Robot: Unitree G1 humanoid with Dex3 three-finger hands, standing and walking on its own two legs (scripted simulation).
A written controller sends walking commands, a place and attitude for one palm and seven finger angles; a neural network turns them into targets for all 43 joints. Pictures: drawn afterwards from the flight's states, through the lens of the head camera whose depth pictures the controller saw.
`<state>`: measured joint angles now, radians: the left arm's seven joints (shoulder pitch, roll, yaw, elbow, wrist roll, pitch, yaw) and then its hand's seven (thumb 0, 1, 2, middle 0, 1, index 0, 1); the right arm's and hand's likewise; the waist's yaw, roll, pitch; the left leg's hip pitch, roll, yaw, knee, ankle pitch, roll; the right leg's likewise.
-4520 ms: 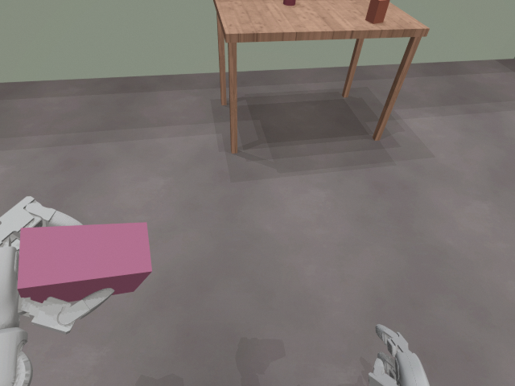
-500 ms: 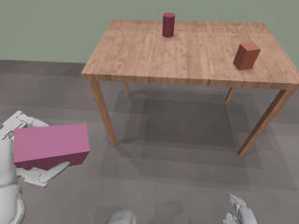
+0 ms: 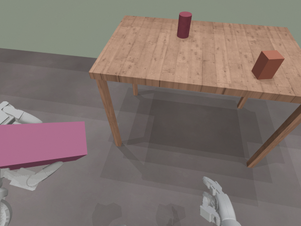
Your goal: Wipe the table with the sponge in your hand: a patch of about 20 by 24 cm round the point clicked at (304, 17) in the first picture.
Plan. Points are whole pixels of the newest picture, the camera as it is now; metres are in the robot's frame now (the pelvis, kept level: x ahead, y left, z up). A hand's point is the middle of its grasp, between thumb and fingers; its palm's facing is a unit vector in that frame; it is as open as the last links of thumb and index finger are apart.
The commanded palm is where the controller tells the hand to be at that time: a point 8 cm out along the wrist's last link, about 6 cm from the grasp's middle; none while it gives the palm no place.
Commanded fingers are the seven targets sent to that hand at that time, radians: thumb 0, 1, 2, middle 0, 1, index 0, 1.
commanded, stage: turn to face it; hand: left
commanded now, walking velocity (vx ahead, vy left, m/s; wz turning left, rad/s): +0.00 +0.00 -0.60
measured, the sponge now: (57, 145) +0.22 +0.21 +0.18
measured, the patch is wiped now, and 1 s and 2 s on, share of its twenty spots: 0.00 0.00 0.00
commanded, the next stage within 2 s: take the last steps up to it in 0.84 s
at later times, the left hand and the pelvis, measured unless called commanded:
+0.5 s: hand (101, 144) +0.22 +0.12 +0.20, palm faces +0.17 -0.85 -0.50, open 10.3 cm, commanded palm +0.17 +0.17 +0.18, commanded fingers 0.00 0.10 1.30 -1.20 -1.60 -1.20 -1.60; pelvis -0.06 -0.06 +0.01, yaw -16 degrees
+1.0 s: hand (113, 195) +0.15 +0.08 +0.17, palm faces +0.07 -0.89 -0.45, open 10.3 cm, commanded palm +0.11 +0.12 +0.18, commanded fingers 0.00 0.10 1.30 -1.20 -1.60 -1.20 -1.60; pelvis -0.16 -0.06 +0.00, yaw -26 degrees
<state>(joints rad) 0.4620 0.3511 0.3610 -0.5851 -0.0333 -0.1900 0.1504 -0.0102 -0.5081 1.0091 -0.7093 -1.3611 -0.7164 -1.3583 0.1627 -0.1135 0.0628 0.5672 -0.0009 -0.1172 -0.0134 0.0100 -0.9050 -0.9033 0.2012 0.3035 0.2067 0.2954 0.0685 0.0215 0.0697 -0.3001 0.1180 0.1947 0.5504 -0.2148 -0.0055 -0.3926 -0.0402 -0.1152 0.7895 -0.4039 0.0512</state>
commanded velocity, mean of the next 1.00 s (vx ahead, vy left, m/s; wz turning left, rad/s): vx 0.02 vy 0.01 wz -0.37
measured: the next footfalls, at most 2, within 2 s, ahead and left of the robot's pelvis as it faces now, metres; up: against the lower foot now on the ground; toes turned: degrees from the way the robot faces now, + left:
right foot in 0.06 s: +0.07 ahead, -0.10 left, +0.00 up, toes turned -9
left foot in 0.70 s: -0.04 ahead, +0.07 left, +0.00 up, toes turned -16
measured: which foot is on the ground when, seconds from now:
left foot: down 0.00-0.08, up 0.10-0.68, down 0.70-1.00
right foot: up 0.00-0.04, down 0.06-0.70, up 0.72-0.98, down 1.00-1.00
